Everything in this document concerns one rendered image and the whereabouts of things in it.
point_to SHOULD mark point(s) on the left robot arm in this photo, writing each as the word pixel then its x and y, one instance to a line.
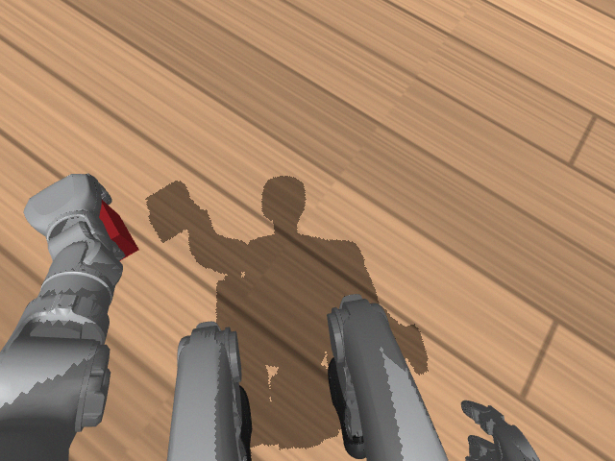
pixel 54 375

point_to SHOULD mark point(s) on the cube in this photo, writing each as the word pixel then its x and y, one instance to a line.
pixel 117 230

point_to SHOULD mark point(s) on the left robot hand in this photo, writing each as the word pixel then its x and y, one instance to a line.
pixel 76 192

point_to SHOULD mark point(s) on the right robot hand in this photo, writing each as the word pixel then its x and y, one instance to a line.
pixel 510 444

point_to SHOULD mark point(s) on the right robot foot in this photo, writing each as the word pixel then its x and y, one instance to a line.
pixel 353 445

